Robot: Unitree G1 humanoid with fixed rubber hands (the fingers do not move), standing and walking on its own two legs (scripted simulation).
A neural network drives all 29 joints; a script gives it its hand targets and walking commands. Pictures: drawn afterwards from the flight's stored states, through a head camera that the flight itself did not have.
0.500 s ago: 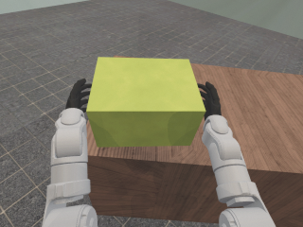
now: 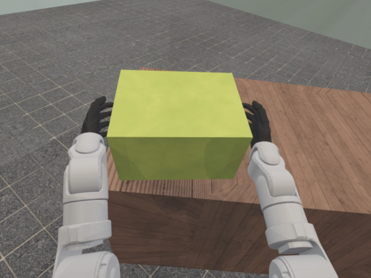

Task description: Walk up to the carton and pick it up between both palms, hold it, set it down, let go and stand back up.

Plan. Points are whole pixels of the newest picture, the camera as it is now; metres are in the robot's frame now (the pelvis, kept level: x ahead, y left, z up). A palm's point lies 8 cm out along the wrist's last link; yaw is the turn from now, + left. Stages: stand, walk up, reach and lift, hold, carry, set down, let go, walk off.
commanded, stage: hold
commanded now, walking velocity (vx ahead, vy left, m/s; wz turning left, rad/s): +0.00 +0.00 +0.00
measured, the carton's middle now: (177, 124) +0.42 +0.01 +0.14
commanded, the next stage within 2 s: none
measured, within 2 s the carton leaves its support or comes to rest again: neither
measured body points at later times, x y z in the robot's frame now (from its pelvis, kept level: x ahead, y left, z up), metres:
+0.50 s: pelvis +0.00 +0.00 +0.00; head -0.03 +0.03 +0.45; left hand +0.37 +0.18 +0.16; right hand +0.37 -0.17 +0.16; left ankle +0.04 +0.11 -0.75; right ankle +0.03 -0.10 -0.75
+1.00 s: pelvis +0.00 +0.00 +0.00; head -0.02 +0.03 +0.45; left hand +0.37 +0.18 +0.16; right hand +0.36 -0.16 +0.16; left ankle +0.04 +0.11 -0.75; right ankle +0.03 -0.10 -0.75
